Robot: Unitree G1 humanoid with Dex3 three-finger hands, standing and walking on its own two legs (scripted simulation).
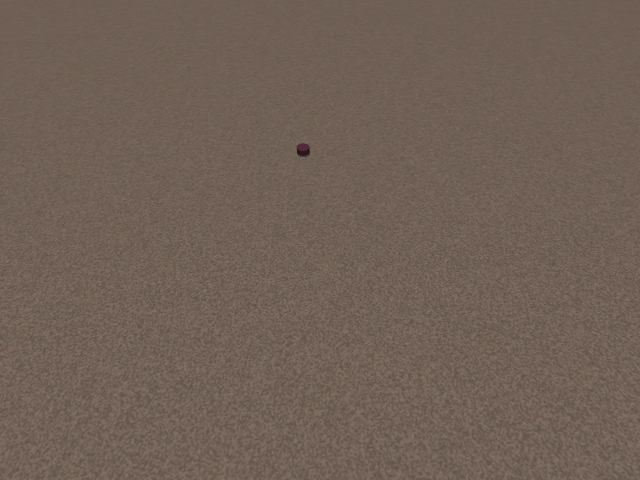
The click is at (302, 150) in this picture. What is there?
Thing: low tin
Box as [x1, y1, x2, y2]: [297, 143, 309, 155]
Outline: 297,145 297,152 299,154 304,155 308,153 309,149 307,144 302,143
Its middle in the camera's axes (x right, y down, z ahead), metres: -0.10 -0.49 +2.06
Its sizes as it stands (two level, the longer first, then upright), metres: 0.068 0.068 0.031
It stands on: the floor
